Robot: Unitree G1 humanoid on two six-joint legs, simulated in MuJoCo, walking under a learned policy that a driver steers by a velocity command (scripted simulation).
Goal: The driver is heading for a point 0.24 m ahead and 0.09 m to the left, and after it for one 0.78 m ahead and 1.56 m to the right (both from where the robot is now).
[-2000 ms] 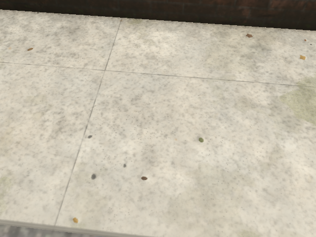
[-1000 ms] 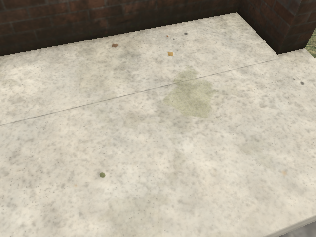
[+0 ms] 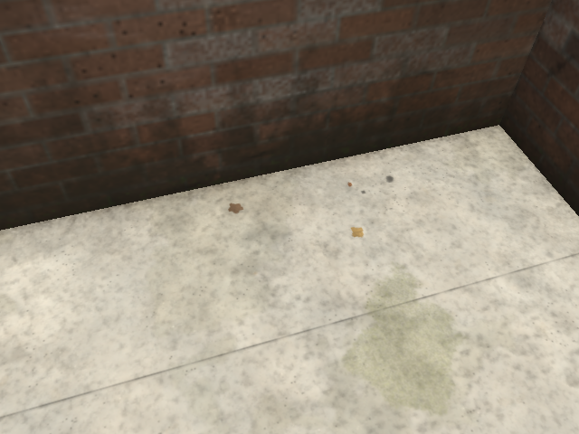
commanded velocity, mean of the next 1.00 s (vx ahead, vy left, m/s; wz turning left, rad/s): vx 0.50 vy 0.00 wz -0.45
